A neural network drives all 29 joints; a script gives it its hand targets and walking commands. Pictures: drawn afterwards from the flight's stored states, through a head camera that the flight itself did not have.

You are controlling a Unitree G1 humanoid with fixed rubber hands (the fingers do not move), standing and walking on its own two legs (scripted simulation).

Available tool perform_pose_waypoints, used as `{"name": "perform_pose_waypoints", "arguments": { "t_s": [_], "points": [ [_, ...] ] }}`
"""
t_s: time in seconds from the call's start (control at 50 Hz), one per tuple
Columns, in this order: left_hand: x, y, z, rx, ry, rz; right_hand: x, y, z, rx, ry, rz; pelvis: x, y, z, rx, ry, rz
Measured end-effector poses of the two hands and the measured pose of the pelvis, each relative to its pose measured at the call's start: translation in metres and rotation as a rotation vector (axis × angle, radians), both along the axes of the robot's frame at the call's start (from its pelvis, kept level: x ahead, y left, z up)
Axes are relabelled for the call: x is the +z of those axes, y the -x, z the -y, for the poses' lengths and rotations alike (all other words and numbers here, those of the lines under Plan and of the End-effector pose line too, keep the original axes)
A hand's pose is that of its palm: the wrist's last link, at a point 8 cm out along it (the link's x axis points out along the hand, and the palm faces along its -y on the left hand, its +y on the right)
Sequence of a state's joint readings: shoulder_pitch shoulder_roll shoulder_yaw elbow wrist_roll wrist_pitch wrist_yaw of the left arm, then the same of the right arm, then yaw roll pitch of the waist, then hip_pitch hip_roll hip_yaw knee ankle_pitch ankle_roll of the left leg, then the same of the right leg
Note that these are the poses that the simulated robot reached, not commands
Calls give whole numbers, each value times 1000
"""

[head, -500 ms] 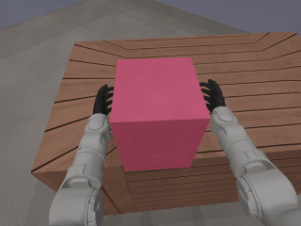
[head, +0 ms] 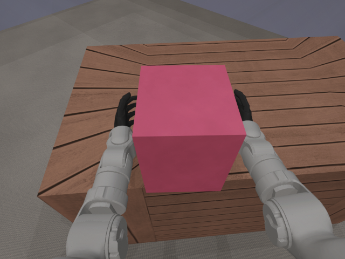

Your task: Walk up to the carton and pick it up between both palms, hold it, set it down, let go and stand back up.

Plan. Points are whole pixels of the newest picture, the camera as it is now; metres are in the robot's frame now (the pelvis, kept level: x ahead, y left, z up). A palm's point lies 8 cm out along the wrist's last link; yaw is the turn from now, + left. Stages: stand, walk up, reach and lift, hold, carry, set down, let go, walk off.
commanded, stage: reach and lift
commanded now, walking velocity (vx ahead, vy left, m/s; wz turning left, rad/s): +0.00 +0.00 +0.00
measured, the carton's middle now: (183, 132) +0.40 +0.02 +0.06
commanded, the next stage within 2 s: none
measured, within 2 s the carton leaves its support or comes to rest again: leaves its support in 1.28 s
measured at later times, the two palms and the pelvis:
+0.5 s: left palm (124, 124) +0.39 +0.16 +0.09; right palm (244, 122) +0.41 -0.13 +0.09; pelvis +0.01 +0.00 +0.00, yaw +1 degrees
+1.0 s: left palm (122, 130) +0.38 +0.17 +0.09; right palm (245, 129) +0.39 -0.13 +0.09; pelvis +0.01 +0.00 +0.01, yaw +1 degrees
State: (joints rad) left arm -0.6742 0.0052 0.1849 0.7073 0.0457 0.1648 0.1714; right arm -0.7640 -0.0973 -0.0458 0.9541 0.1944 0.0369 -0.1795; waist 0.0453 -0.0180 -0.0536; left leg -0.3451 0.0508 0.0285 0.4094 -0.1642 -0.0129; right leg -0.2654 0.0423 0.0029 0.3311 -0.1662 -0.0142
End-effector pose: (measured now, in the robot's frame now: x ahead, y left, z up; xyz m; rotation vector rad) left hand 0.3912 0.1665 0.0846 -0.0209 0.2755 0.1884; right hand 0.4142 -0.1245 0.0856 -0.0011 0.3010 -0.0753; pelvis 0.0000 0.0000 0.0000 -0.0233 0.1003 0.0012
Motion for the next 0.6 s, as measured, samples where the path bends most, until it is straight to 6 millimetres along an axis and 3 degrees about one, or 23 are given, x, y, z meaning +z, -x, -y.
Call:
{"name": "perform_pose_waypoints", "arguments": {
  "t_s": [0.4,0.6],
  "points": [
    [1,-2,2,-3,-10,37,1,0,1,-6,3,24,2,-2,1,10,-5,13],
    [4,9,2,-54,-41,53,5,18,3,2,48,86,5,-13,-1,16,-16,96]
  ]
}}
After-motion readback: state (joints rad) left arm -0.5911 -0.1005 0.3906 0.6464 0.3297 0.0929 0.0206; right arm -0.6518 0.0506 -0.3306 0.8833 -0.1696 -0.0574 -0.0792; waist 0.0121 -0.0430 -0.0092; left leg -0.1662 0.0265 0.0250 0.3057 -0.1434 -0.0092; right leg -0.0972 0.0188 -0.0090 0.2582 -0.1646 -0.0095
